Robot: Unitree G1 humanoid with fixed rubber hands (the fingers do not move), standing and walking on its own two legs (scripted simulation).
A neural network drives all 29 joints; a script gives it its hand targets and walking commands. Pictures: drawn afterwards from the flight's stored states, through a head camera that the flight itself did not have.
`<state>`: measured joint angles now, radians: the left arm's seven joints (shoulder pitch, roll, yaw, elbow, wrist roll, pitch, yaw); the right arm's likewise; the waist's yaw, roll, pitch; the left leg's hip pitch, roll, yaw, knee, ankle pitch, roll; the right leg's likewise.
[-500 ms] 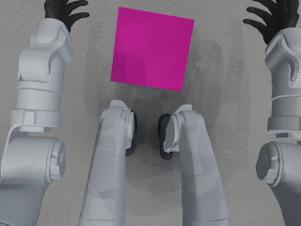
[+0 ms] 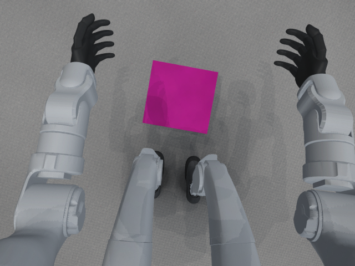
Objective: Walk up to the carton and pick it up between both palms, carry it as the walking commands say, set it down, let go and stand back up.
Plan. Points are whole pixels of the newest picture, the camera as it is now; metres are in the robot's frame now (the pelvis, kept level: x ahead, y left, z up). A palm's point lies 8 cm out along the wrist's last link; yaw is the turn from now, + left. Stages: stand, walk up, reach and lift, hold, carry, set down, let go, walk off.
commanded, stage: let go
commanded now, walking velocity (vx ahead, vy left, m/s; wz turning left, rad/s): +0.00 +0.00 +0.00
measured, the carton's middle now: (178, 101) +0.45 +0.01 -0.51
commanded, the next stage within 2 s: stand in 1.18 s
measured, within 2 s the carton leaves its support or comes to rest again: neither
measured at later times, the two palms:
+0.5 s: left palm out of the picture +0.27 +0.25 +0.03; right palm (347, 196) +0.27 -0.21 +0.03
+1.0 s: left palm out of the picture +0.20 +0.27 +0.05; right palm (347, 236) +0.24 -0.18 +0.06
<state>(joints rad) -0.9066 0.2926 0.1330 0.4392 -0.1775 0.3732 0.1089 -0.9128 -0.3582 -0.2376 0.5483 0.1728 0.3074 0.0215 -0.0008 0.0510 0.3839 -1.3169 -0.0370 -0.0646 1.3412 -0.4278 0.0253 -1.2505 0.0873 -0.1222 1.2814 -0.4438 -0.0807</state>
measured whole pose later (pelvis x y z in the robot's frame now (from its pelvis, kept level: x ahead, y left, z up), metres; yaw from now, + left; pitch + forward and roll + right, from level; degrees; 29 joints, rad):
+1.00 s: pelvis +0.06 +0.02 +0.12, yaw +4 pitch -5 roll -4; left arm 0.25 0.26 0.04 0.33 -0.08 0.18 -0.06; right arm 0.23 -0.18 -0.04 0.35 0.07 0.18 0.10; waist 0.00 0.04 0.16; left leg -0.30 -0.04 -0.07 0.73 -0.34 0.06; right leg -0.19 0.07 -0.09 0.60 -0.32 -0.04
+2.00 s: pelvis +0.10 +0.01 +0.12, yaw +4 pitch -3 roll -3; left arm 0.26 0.26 0.04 0.66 -0.06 -0.04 0.00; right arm 0.30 -0.30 -0.02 0.58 0.03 -0.02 -0.01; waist 0.00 0.05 -0.06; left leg -0.27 -0.04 -0.07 0.70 -0.37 0.05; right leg -0.18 0.07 -0.09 0.58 -0.35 -0.05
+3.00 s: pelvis +0.07 +0.01 +0.12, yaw +4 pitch -5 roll -3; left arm 0.26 0.27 0.04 0.73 -0.06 -0.04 0.00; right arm 0.31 -0.33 -0.01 0.68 0.03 -0.04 -0.01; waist 0.00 0.06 -0.06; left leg -0.27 -0.04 -0.07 0.69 -0.32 0.05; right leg -0.18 0.07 -0.09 0.58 -0.32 -0.05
